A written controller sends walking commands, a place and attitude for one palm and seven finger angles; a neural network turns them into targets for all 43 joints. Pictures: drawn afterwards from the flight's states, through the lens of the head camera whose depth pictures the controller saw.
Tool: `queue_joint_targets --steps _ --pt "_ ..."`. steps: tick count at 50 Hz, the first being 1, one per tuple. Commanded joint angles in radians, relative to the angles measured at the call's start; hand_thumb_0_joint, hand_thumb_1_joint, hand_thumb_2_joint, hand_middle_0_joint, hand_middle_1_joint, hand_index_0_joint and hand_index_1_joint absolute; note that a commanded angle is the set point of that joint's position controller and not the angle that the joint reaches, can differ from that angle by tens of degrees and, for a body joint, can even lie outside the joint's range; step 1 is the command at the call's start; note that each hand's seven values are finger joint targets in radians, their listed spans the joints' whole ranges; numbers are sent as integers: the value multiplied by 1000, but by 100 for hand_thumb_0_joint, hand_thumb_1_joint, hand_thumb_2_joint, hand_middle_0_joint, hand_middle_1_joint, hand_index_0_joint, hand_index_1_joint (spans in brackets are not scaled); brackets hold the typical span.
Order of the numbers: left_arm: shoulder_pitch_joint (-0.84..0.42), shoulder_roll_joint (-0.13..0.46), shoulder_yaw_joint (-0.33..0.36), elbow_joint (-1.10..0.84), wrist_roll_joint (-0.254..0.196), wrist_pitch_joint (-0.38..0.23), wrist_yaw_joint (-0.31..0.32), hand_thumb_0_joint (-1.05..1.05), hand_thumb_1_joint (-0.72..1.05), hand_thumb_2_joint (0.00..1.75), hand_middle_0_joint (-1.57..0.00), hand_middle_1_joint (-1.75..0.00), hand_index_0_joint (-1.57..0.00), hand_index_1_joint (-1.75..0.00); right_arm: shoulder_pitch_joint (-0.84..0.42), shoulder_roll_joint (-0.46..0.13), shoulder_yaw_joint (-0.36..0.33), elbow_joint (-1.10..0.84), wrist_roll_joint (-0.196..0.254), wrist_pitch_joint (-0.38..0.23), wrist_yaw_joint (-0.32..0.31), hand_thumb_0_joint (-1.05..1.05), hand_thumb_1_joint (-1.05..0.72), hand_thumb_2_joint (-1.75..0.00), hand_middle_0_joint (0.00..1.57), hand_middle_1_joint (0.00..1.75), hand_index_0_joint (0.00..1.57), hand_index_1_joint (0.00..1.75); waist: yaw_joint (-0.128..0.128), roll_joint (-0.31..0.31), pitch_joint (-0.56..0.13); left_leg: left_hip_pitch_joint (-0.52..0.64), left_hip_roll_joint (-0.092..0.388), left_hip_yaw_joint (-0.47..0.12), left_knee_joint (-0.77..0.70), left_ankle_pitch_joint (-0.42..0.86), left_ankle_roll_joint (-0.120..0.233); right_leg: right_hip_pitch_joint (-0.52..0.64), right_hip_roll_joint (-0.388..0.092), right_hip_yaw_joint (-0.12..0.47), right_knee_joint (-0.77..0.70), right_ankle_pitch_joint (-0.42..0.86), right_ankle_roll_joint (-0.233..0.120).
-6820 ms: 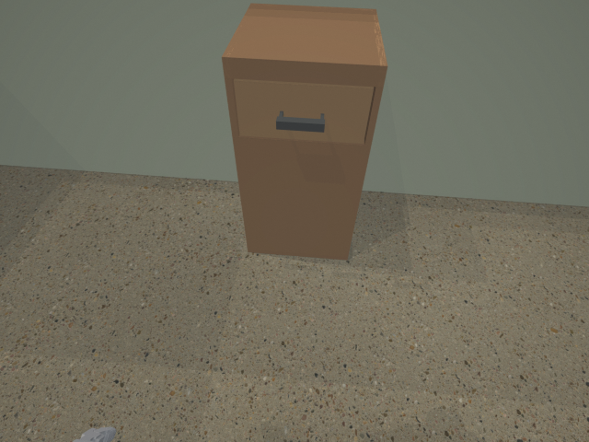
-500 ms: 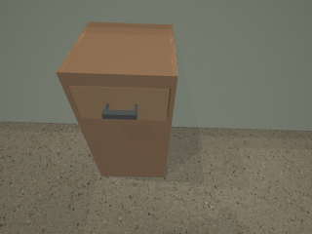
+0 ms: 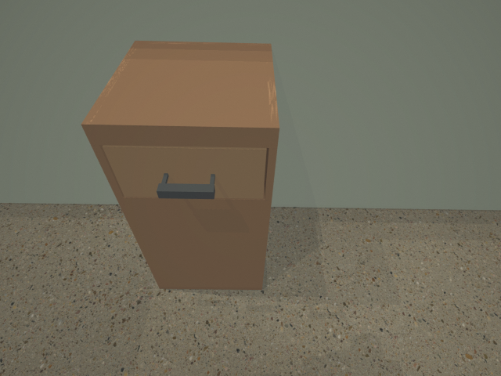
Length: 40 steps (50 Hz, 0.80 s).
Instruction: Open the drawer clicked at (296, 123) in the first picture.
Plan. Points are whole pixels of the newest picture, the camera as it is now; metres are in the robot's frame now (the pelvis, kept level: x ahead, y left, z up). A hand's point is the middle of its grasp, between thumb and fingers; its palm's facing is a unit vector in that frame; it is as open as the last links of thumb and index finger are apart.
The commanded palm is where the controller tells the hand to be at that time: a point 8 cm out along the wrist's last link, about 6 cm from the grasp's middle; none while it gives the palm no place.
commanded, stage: come to a stop and stand still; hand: left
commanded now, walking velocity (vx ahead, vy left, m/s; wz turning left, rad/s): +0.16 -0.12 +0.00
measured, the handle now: (187, 184) +0.56 +0.19 -0.08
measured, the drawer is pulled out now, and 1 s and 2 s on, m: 0.00 0.00 0.00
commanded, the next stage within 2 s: look again from close up in 1.10 s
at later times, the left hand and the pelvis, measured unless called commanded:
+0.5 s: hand out of the picture +0.03 +0.16 -0.18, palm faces +0.04 -0.98 -0.21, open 7.3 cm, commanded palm none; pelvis +0.01 -0.01 -0.01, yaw +0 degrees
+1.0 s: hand out of the picture +0.03 +0.20 -0.17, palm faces +0.01 -0.97 -0.25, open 7.3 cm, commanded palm none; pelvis -0.02 +0.00 -0.01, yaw +0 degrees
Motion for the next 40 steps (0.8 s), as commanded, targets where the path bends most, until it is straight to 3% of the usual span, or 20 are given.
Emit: queue_joint_targets --steps 1,4,5,7,9,12,15,18,20,23,24,25,26,27,30,34,40 --pt "76 76 19 -26 3 1 -5 0 90 90 -20 -30 -20 -30 69 -130 -35 -23 -8 -4 -8 0 -90 -90 20 30 20 30 -5 55 109 -126 116 -136 -221 -267 42 -42 8 -3 -40 -163 -48" --pt "98 65 23 -33 8 2 -15 0 90 90 -20 -30 -20 -30 64 -151 -45 -33 -9 -2 -10 0 -90 -90 20 30 20 30 4 82 143 -155 145 -165 -248 -324 63 -52 27 -26 7 -142 -52" --pt "107 60 20 -32 7 -2 -14 0 90 90 -20 -30 -20 -30 58 -143 -41 -35 -8 -6 -11 0 -90 -90 20 30 20 30 10 76 144 -155 134 -152 -224 -244 61 -35 17 -8 -4 -78 -56" --pt "129 68 19 -19 0 -15 -4 0 90 90 -20 -30 -20 -30 60 -106 -28 -33 -3 -17 -14 0 -90 -90 20 30 20 30 12 8 110 -121 86 -78 -116 35 39 20 -20 48 -39 129 -65" --pt "127 86 17 -7 -9 -25 5 0 90 90 -20 -30 -20 -30 83 -84 -17 -19 2 -20 -21 0 -90 -90 20 30 20 30 -6 -38 43 -52 68 -38 -64 235 14 70 -52 62 -35 409 -68" --pt "123 116 24 -18 -12 -24 17 0 90 90 -20 -30 -20 -30 92 -93 -21 -20 7 -13 -25 0 -90 -90 20 30 20 30 -5 -45 -23 -15 67 -20 -28 327 -2 127 -76 61 13 660 -70" --pt "109 137 38 -43 -10 -13 25 0 90 90 -20 -30 -20 -30 84 -105 -31 -38 7 1 -26 0 -90 -90 20 30 20 30 -2 -43 -49 -23 64 -11 17 352 -8 137 -92 75 43 699 -82" --pt "88 157 50 -57 -8 -4 26 0 90 90 -20 -30 -20 -30 69 -105 -40 -58 7 13 -24 0 -90 -90 20 30 20 30 -2 -71 -79 -36 51 -2 71 281 -13 141 -124 101 35 685 -102" --pt "55 154 51 -69 -7 4 25 0 90 90 -20 -30 -20 -30 59 -102 -42 -66 6 19 -21 0 -90 -90 20 30 20 30 -10 -75 -64 -19 51 -8 73 251 -10 85 -124 106 14 563 -108" --pt "-3 147 48 -88 -4 12 17 0 90 90 -20 -30 -20 -30 42 -111 -42 -71 3 18 -16 0 -90 -90 20 30 20 30 -19 -58 -21 -13 63 -34 18 208 0 6 -86 86 -12 312 -89" --pt "-32 268 23 -167 8 3 6 0 90 90 -20 -30 -20 -30 2 -206 -48 -177 -7 8 -5 0 -90 -90 20 30 20 30 -37 -129 74 -69 44 -74 -39 95 -5 -27 -30 80 7 57 -74" --pt "-20 182 33 -184 -1 6 15 0 90 90 -20 -30 -20 -30 -23 -214 -51 -214 -15 -13 -7 0 -90 -90 20 30 20 30 -18 -10 4 -124 85 -95 -20 60 16 -33 -32 56 55 -60 -61" --pt "-12 192 30 -204 1 10 13 0 90 90 -20 -30 -20 -30 -24 -187 -49 -230 -15 -13 -9 0 -90 -90 20 30 20 30 -16 80 -58 -116 84 -115 -19 94 31 -17 -25 52 70 -14 -69" --pt "-4 181 29 -217 1 11 10 0 90 90 -20 -30 -20 -30 -27 -184 -50 -243 -14 -12 -13 0 -90 -90 20 30 20 30 -13 97 -60 -129 91 -119 -18 98 37 -20 -16 38 77 -7 -69" --pt "2 186 27 -244 2 15 1 0 90 90 -20 -30 -20 -30 -15 -189 -51 -274 -16 -12 -10 0 -90 -90 20 30 20 30 -10 38 -25 -169 83 -120 -3 75 45 -32 -8 36 71 0 -67" --pt "-15 199 25 -263 -2 15 -3 0 90 90 -20 -30 -20 -30 -18 -207 -48 -282 -16 -17 -6 0 -90 -90 20 30 20 30 -4 86 -13 -164 92 -121 -23 159 46 -22 1 20 89 55 -61" --pt "-35 219 22 -249 -6 13 -6 0 90 90 -20 -30 -20 -30 -38 -210 -40 -272 -14 -8 4 0 -90 -90 20 30 20 30 -3 29 38 -204 69 -111 -69 -31 33 -27 -17 53 13 -31 -54"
